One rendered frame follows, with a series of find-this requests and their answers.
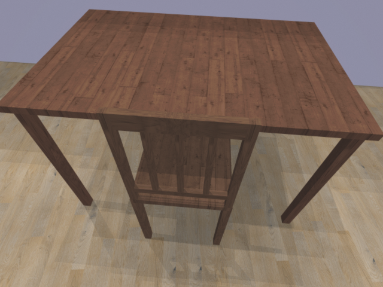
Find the chair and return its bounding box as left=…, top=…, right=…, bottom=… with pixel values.
left=96, top=107, right=262, bottom=245

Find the table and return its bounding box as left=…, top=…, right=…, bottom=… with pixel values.
left=0, top=9, right=383, bottom=224

